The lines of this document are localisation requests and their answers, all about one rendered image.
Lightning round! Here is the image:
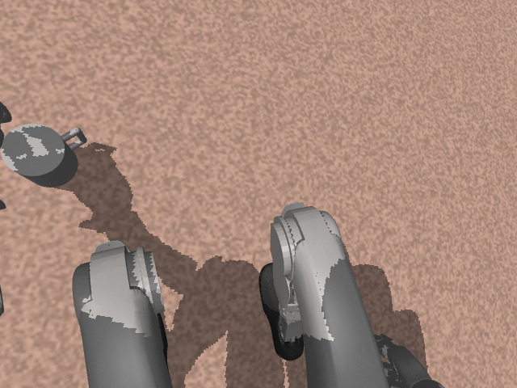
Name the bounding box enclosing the right robot hand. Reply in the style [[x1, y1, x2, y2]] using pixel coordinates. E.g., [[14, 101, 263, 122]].
[[374, 334, 432, 388]]

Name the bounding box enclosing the left robot foot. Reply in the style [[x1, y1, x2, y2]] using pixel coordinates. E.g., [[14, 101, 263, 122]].
[[158, 313, 169, 372]]

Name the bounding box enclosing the right robot foot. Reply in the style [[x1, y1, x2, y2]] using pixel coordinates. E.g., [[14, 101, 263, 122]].
[[258, 263, 304, 361]]

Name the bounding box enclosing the mug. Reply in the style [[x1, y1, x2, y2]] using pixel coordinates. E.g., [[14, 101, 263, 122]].
[[1, 124, 87, 188]]

